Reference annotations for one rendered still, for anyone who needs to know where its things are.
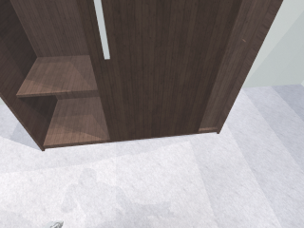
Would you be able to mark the handle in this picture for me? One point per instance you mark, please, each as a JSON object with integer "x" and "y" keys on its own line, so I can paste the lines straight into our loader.
{"x": 255, "y": 26}
{"x": 101, "y": 25}

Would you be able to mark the wardrobe door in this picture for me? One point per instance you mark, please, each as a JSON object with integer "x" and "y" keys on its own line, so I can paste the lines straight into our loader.
{"x": 232, "y": 63}
{"x": 164, "y": 59}

